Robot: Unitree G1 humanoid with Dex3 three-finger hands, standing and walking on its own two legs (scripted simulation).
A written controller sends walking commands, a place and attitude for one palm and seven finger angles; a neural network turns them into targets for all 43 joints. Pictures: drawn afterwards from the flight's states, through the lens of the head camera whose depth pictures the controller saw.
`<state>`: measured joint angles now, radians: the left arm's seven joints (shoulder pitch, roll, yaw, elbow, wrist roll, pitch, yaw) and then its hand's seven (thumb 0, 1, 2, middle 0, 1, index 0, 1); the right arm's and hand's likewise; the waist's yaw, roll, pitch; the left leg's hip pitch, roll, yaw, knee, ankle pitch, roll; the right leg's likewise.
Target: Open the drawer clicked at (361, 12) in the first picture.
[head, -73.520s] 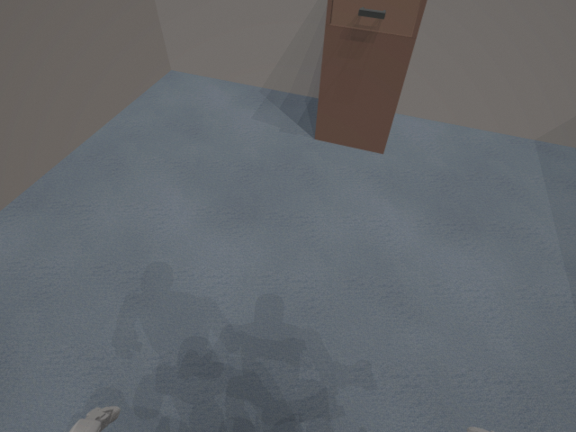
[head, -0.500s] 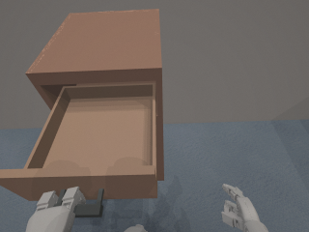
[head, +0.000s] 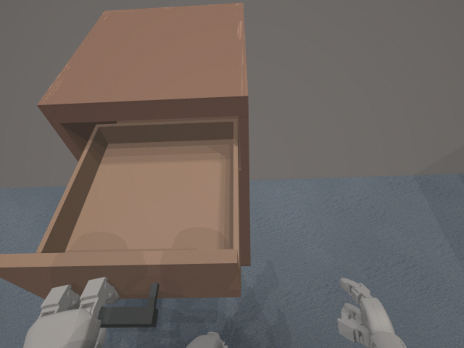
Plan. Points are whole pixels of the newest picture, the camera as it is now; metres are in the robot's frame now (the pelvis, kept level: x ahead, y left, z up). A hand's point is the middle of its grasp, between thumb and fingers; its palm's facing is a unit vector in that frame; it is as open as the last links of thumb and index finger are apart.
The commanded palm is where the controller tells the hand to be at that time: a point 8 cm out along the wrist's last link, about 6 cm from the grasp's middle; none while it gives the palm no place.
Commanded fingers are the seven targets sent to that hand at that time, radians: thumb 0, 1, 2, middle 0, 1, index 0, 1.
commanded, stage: open the thumb to release the handle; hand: left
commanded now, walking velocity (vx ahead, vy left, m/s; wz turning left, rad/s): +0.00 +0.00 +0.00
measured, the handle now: (122, 303) +0.18 +0.20 +0.02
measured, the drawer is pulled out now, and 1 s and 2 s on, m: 0.30 0.28 0.28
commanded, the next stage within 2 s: lift the hand off the handle in 0.22 s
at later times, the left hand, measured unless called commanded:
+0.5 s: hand (90, 340) +0.13 +0.24 +0.00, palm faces +0.00 -0.11 -0.99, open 13.6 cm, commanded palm +0.12 +0.22 +0.05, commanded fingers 0.00 -0.50 0.30 -0.30 -1.20 -0.30 -1.20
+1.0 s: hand (89, 317) +0.15 +0.23 +0.05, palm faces +0.02 -0.12 -0.99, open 13.6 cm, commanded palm +0.13 +0.22 +0.11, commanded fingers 0.00 -0.50 0.30 -0.30 -1.20 -0.30 -1.20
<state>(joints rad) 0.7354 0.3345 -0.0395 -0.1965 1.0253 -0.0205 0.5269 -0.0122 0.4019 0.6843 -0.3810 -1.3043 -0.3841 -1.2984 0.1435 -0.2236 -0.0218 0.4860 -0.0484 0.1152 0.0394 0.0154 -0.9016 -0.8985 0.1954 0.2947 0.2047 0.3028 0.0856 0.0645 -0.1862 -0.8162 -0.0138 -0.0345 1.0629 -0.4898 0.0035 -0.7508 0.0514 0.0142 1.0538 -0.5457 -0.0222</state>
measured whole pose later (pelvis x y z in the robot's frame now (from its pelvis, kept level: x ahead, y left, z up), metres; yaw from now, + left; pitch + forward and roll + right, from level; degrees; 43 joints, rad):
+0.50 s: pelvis -0.01 -0.01 +0.01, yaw +1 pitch +13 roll -1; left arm 0.62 0.33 -0.06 -0.10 1.05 0.01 0.53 0.00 -0.48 0.31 -0.32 -1.20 -0.33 -1.25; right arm 0.14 -0.24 -0.02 0.51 -0.04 0.11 0.02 0.01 -0.90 -0.90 0.20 0.29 0.20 0.30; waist 0.09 0.05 -0.17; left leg -0.79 -0.02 -0.06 1.03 -0.46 -0.01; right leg -0.72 0.05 -0.01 1.02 -0.52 -0.03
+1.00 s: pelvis +0.00 +0.00 +0.02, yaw +0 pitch +9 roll -1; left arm 0.63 0.36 -0.11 -0.23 1.02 0.07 0.44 0.00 -0.49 0.30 -0.32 -1.20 -0.37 -1.22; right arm 0.15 -0.23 0.00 0.50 -0.02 0.10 0.02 0.02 -0.90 -0.90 0.20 0.29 0.21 0.30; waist 0.08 0.08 -0.16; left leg -0.65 -0.01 -0.04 0.92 -0.43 0.00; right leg -0.58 0.05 0.01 0.90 -0.48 -0.02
